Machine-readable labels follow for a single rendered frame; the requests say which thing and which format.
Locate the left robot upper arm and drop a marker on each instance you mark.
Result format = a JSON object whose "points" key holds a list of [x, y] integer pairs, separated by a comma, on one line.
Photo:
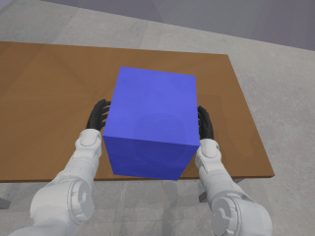
{"points": [[59, 210]]}

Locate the left robot forearm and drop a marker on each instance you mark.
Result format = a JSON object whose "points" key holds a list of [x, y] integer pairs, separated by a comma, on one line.
{"points": [[84, 162]]}

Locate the right robot forearm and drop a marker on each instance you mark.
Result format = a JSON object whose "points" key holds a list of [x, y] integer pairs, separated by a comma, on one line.
{"points": [[216, 181]]}

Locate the right robot upper arm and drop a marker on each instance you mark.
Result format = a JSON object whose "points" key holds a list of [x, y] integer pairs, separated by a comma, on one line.
{"points": [[232, 216]]}

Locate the carton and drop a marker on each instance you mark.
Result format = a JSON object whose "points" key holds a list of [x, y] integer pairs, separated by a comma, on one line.
{"points": [[152, 126]]}

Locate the robot right hand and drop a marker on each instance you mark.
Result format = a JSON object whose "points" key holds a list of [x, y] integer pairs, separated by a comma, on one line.
{"points": [[206, 130]]}

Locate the robot left hand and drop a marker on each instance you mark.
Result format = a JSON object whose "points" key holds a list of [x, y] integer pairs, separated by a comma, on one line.
{"points": [[96, 117]]}

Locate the table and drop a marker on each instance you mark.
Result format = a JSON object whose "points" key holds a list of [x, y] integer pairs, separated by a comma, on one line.
{"points": [[48, 92]]}

